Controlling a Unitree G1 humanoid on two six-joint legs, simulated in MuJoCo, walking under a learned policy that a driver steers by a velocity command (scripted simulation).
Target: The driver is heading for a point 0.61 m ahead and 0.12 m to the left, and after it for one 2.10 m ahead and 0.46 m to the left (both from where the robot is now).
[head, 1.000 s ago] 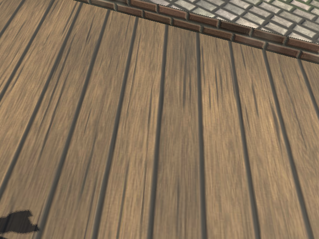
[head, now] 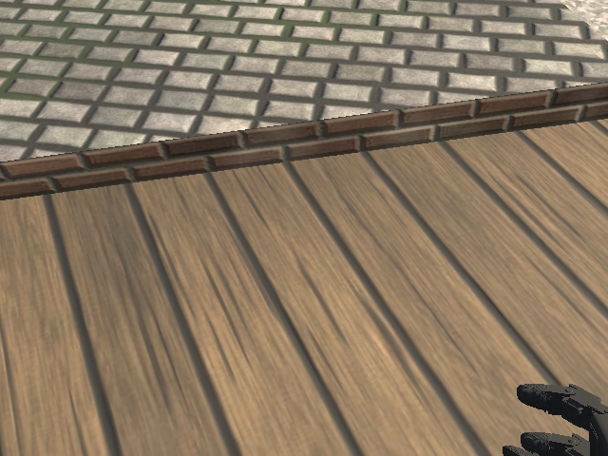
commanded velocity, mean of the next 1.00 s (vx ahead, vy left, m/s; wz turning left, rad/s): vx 0.45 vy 0.00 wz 0.31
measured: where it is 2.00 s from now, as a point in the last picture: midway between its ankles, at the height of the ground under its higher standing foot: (311, 405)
